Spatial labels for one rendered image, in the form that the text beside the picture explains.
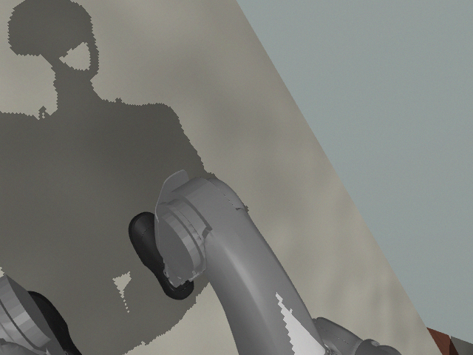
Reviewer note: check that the right robot foot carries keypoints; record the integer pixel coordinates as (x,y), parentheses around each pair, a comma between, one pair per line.
(141,234)

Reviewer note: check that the right robot arm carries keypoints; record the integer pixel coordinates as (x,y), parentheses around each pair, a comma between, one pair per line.
(371,347)

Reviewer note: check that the left robot foot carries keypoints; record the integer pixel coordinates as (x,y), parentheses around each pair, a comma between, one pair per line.
(56,323)

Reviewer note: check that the right robot hand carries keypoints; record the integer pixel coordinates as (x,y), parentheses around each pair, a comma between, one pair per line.
(337,339)

